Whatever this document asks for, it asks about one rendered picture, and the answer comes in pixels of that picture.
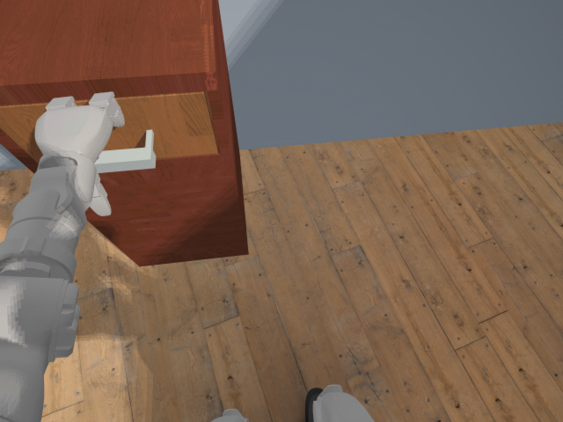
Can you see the left robot upper arm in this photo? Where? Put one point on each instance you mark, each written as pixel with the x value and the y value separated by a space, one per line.
pixel 38 323

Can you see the cabinet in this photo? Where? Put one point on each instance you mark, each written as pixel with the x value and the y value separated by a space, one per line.
pixel 188 207

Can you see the left robot forearm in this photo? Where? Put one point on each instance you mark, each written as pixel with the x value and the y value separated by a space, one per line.
pixel 43 235

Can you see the robot left shin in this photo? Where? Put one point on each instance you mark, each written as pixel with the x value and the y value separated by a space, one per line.
pixel 232 412

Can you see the drawer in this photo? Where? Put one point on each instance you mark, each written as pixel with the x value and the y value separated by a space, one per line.
pixel 182 124

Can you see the handle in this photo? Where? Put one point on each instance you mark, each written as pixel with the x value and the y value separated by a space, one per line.
pixel 128 159

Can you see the robot right foot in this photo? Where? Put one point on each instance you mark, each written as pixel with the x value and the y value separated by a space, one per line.
pixel 311 396

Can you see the robot left hand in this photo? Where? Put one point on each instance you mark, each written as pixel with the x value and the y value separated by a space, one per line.
pixel 84 129

